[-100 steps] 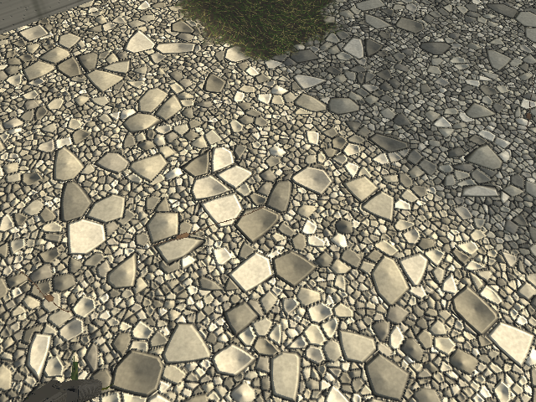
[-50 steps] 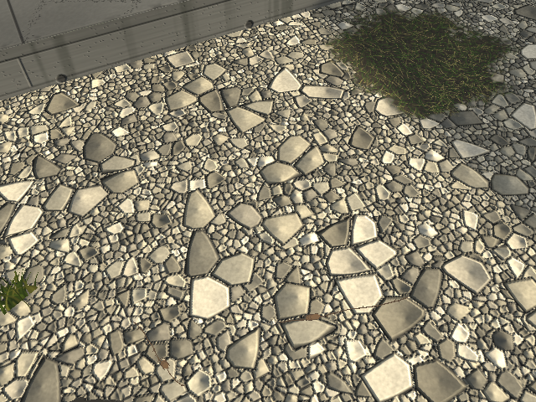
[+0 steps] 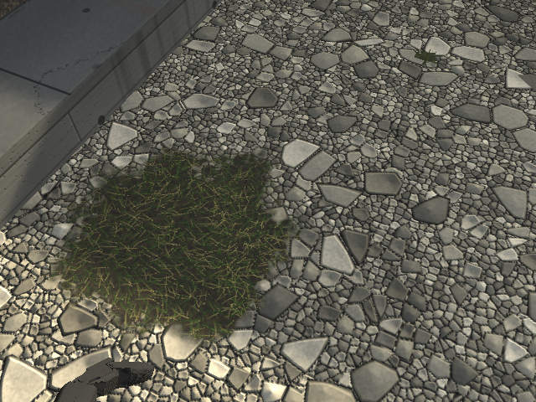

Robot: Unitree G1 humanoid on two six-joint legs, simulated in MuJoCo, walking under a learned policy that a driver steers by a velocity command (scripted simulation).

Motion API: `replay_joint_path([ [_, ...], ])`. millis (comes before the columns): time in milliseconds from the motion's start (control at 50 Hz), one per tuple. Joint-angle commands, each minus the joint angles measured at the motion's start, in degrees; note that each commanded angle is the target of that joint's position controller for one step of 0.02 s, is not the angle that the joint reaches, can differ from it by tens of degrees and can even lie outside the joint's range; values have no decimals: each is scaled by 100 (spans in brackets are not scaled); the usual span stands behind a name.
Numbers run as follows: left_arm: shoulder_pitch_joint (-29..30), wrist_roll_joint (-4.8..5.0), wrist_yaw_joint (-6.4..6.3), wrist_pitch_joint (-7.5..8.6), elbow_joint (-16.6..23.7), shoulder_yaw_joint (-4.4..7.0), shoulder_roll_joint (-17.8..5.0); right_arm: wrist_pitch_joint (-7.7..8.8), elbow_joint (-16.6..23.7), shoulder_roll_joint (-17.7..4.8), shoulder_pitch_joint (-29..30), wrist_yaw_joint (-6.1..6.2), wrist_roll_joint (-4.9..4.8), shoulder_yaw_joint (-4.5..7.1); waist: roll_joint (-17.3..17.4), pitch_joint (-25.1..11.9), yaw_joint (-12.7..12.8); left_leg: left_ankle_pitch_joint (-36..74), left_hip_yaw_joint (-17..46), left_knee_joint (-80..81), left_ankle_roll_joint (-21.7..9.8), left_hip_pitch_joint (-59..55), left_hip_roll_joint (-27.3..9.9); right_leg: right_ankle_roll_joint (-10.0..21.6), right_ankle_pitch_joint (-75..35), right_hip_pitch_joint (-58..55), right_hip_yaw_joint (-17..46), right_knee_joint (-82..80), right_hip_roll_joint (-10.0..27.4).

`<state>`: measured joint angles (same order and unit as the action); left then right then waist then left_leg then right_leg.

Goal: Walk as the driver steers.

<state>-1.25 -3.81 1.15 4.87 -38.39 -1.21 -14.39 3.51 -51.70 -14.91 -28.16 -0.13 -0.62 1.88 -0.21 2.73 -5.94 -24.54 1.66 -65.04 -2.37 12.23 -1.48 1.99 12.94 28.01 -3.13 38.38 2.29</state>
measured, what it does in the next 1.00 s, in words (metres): walks ahead, turning left: left foot, then right foot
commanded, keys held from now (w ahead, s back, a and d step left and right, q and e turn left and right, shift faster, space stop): q+shift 1.00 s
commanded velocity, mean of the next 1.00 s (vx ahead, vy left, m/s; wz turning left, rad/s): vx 0.15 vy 0.00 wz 0.89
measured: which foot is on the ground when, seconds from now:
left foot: up 0.00-0.30, down 0.32-0.76, up 0.78-1.00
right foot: down 0.00-0.30, up 0.32-0.76, down 0.78-1.00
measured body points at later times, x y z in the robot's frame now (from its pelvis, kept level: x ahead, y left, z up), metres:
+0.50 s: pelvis +0.26 +0.02 +0.01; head +0.32 +0.05 +0.45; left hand +0.38 +0.34 -0.08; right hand +0.50 -0.19 -0.09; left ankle +0.34 +0.10 -0.72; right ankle +0.32 -0.14 -0.64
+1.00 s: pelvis +0.38 -0.03 +0.02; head +0.41 +0.00 +0.47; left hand +0.25 +0.27 -0.07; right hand +0.71 -0.08 -0.07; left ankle +0.26 +0.05 -0.63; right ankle +0.50 -0.07 -0.72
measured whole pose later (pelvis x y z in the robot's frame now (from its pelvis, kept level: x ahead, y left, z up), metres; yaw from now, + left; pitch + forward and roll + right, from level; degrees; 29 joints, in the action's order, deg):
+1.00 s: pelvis +0.38 -0.03 +0.02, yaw +55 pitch +1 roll -1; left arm -5.3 -1.3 -3.1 -0.8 -39.6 3.6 -14.9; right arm -4.3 -31.7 -21.4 -12.1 0.6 -1.8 5.8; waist 2.8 4.4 0.1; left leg -21.1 3.6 -67.0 5.4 33.0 -1.4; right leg 0.7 9.3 15.8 -3.2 24.3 0.2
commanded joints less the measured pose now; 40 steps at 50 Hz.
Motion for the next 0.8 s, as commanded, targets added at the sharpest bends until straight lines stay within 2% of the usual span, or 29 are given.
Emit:
replay_joint_path([
  [20, -1215, 458, -68, 73, -73, 411, -793, 100, 707, -633, 458, 151, -228, 250, -869, -1072, 905, 224, 316, -1083, 185, 2915, -398, 797, -4274, -3396, 1453, -1315, 1606],
  [40, -946, 425, -83, 85, -113, 393, -633, 23, 716, -637, 378, 159, -280, 285, -960, -980, 644, 418, 272, -1018, 281, 2642, -525, 786, -4074, -2946, 1104, -1562, 1542],
  [60, -774, 363, -99, 115, -133, 387, -488, -81, 774, -523, 372, 159, -273, 308, -852, -846, 465, 512, 220, -907, 334, 2432, -581, 784, -3971, -2561, 860, -1787, 1519],
  [80, -565, 358, -131, 133, -149, 395, -416, -181, 873, -419, 456, 147, -252, 314, -711, -659, 336, 539, 163, -683, 382, 2420, -603, 811, -3835, -2292, 639, -2008, 1543],
  [120, -60, 380, -220, 136, -141, 443, -514, -280, 1166, -209, 890, 101, -147, 259, -559, -72, 190, 868, -31, 193, 454, 2426, -625, 770, -3750, -1546, 66, -2420, 1495],
  [140, 111, 383, -284, 119, -132, 470, -599, -274, 1281, -162, 1044, 51, -96, 229, -529, 29, 163, 1345, -184, 906, 446, 2180, -555, 685, -3636, -1311, -322, -2472, 1304],
  [180, 27, 428, -406, 61, -182, 545, -817, -242, 1282, -189, 1130, -105, -18, 223, -439, -241, 282, 2716, -558, 2137, 344, 1457, -226, 531, -3522, -1461, -904, -2236, 930],
  [200, -59, 494, -435, 39, -216, 576, -928, -255, 1292, -260, 1111, -195, 0, 248, -406, -376, 292, 2975, -663, 2423, 283, 1219, -96, 488, -3680, -1668, -979, -2052, 948],
  [240, -73, 638, -427, -17, -226, 643, -1152, -336, 1374, -548, 988, -327, 16, 351, -439, -582, 148, 2786, -814, 2624, 49, 846, 111, 401, -4479, -2086, -986, -1497, 1105],
  [280, -4, 727, -391, -124, -156, 718, -1302, -410, 1396, -989, 581, -334, -12, 535, -453, -800, -154, 2269, -921, 2718, -294, 272, 359, 249, -5041, -2257, -979, -426, 1182],
  [300, 58, 722, -348, -167, -115, 708, -1232, -418, 1288, -1284, -21, -280, -25, 686, -221, -1059, -499, 2476, -877, 3088, -509, -594, 507, 83, -4491, -1968, -973, 689, 1061],
  [320, -153, 603, -272, -188, -146, 610, -861, -403, 1234, -1445, -62, -162, -73, 746, 583, -750, -437, 3385, -398, 3602, -674, -1165, 402, -207, -1342, -1150, -855, 2061, 548],
  [340, -764, 208, -172, -183, -45, 463, -277, -331, 1523, -1903, 668, -85, 13, 731, 2162, -539, 456, 6848, 1595, 3236, -1340, -1676, -519, -567, 2809, 425, -524, 4080, -529],
  [360, -1436, 339, -109, -142, 72, 481, -798, -179, 2013, -2015, 983, -195, 305, 703, 1813, -2232, 613, 5114, 4279, 4213, -2590, -2498, -1659, -672, 2718, 1090, 898, 5008, -930],
  [380, -938, 463, -97, -106, 97, 580, -1301, -137, 2235, -1789, 1378, -268, 163, 690, 797, -2024, 421, 3601, 4188, 4672, -2359, -2226, -1605, -518, 2172, 1229, 1248, 4826, -677],
  [400, -502, 429, -142, -115, 216, 597, -1291, -139, 2254, -1555, 1593, -230, -7, 640, 217, -1400, 506, 2781, 3756, 4728, -2024, -1633, -1320, -456, 1694, 1366, 1255, 4383, -524],
  [420, -338, 335, -209, -166, 177, 579, -1165, -169, 2278, -1335, 1749, -164, -110, 568, -231, -1101, 624, 2657, 3336, 4707, -1744, -1020, -1081, -458, 1443, 1205, 1286, 3932, -342],
  [460, -225, 297, -232, -269, 185, 595, -1107, -266, 2359, -1265, 1877, -8, -37, 556, -148, -950, 742, 3317, 2695, 4629, -1475, -197, -691, -492, 1268, 572, 1300, 3021, -279],
  [500, -189, 312, -224, -295, 125, 534, -794, -364, 2375, -1328, 1837, 114, -7, 598, -71, -1020, 733, 3981, 2341, 4440, -1310, -11, -411, -614, 1116, 303, 1147, 2095, -423],
  [520, -126, 334, -231, -305, 116, 514, -700, -416, 2370, -1390, 1754, 175, -19, 628, -34, -1128, 682, 4125, 2362, 4373, -1267, -55, -371, -686, 978, 262, 1140, 1777, -510],
  [580, -55, 411, -248, -369, 73, 514, -654, -578, 2429, -1435, 1819, 295, -66, 660, 253, -1267, 618, 3195, 2487, 4317, -1011, 42, -222, -778, 344, 87, 1221, 1114, -635],
  [640, 139, 414, -248, -375, 113, 550, -671, -659, 2470, -1325, 1885, 293, -46, 638, 678, -1034, 497, 2087, 2701, 4347, -803, 268, -49, -751, 108, -133, 1268, 543, -708],
  [680, 216, 417, -226, -313, 143, 588, -720, -676, 2492, -1267, 1894, 256, -31, 631, 910, -935, 423, 1878, 2939, 4246, -746, 211, -18, -684, 161, -309, 1318, 72, -730],
  [720, 90, 426, -184, -232, 109, 659, -835, -681, 2540, -1233, 1962, 223, -46, 628, 1078, -925, 447, 1909, 3214, 4042, -664, 138, 20, -577, 141, -680, 1350, -613, -708],
  [740, -89, 435, -164, -200, 48, 706, -891, -688, 2571, -1209, 2050, 212, -70, 617, 1108, -916, 548, 1805, 3266, 3879, -573, 196, 115, -504, -167, -1021, 1293, -1168, -645],
  [760, -284, 425, -165, -187, -25, 762, -977, -692, 2587, -1108, 2052, 195, -103, 579, 902, -948, 623, 1142, 3107, 3507, -397, 448, 353, -364, -740, -1591, 1319, -1829, -346],
  [780, -243, 357, -197, -240, 48, 823, -1274, -700, 2519, -758, 1555, 167, -61, 476, -97, -1232, 348, -800, 2401, 2380, -138, 1057, 844, 136, -965, -2421, 2250, -1912, 844],
  [800, -166, 145, -211, -322, 83, 836, -1477, -661, 2687, -900, 1492, 131, -100, 505, -1486, -989, 169, -1370, 1267, 1082, 158, 2011, 1398, 979, -1474, -2248, 3456, -2212, 1724],
])
Velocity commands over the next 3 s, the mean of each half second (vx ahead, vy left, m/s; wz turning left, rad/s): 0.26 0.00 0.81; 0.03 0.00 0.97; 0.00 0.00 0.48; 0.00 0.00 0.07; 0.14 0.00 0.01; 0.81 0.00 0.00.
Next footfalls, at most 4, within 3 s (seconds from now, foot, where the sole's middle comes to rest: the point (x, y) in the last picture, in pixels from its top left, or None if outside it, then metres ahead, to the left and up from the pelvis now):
0.32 left None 0.37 0.11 -0.76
0.78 right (280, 363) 0.52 -0.03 -0.76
1.20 left None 0.26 0.08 -0.76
1.58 right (278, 381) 0.48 -0.02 -0.76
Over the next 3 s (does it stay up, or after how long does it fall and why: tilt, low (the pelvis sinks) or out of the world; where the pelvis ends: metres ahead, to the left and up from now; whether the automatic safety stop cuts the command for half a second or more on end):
stays up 0.42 0.29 0.00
